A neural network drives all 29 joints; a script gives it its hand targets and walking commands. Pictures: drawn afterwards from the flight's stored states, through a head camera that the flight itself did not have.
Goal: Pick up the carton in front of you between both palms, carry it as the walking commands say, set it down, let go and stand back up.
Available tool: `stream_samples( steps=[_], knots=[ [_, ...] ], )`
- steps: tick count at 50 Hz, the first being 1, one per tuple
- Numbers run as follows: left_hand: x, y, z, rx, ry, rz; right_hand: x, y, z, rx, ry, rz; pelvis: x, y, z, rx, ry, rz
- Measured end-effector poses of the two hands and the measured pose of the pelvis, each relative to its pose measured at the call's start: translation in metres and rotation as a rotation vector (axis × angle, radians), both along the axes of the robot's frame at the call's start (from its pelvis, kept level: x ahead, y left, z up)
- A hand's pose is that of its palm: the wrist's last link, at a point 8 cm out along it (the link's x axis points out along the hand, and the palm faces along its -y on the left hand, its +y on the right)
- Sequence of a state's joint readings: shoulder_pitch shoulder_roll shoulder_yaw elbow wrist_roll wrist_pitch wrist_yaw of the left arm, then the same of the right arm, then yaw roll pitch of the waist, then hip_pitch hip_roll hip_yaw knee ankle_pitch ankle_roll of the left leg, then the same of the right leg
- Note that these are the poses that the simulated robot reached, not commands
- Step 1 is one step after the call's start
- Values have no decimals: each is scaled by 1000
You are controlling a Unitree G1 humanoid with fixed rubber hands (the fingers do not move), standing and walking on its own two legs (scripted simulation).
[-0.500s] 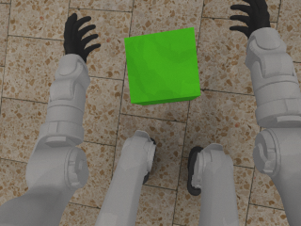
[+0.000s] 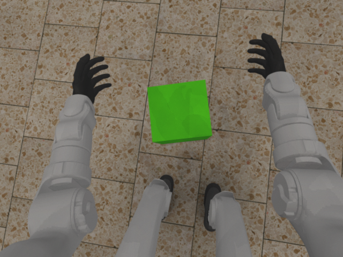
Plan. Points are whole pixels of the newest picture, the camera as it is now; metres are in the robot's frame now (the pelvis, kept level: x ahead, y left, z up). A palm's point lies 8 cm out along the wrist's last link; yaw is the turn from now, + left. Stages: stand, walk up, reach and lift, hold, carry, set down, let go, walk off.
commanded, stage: let go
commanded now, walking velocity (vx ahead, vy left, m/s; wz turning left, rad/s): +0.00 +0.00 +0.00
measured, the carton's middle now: (180, 116) +0.47 +0.09 -0.51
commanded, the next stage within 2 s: stand in 1.26 s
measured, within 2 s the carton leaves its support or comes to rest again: neither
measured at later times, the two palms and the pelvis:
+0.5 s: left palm (31, 154) +0.29 +0.27 +0.03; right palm (323, 155) +0.36 -0.17 +0.01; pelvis +0.07 +0.02 +0.11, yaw -1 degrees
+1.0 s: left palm (40, 192) +0.25 +0.22 +0.07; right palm out of the picture +0.25 -0.25 +0.07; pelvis +0.09 -0.02 +0.14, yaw +0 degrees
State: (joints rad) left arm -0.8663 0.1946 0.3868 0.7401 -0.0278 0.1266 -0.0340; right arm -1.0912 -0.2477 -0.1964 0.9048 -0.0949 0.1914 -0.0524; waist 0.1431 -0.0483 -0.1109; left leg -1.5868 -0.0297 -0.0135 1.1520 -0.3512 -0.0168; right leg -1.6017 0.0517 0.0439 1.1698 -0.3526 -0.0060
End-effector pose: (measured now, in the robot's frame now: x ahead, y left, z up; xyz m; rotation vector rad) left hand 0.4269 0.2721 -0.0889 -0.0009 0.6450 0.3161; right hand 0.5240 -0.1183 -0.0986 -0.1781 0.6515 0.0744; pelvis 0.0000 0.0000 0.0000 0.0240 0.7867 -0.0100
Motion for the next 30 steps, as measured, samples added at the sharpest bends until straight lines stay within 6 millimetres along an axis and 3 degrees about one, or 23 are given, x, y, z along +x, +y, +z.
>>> stream_samples(
  steps=[3,7,13,21,30],
  knots=[
    [-11,-3,9,9,32,-57,-20,-8,10,-31,12,-32,5,3,15,-6,-22,-1],
    [-38,-8,24,31,96,-150,-62,-22,25,-63,37,-95,14,8,39,-16,-81,-5],
    [-75,-4,59,62,155,-250,-119,-35,55,-70,72,-156,30,17,70,-27,-213,-12],
    [-111,2,105,66,152,-262,-149,-40,96,-59,69,-129,56,24,98,-32,-373,-1],
    [-157,-18,141,40,152,-216,-187,-63,127,-51,82,-115,87,19,123,-27,-525,15]
  ],
)
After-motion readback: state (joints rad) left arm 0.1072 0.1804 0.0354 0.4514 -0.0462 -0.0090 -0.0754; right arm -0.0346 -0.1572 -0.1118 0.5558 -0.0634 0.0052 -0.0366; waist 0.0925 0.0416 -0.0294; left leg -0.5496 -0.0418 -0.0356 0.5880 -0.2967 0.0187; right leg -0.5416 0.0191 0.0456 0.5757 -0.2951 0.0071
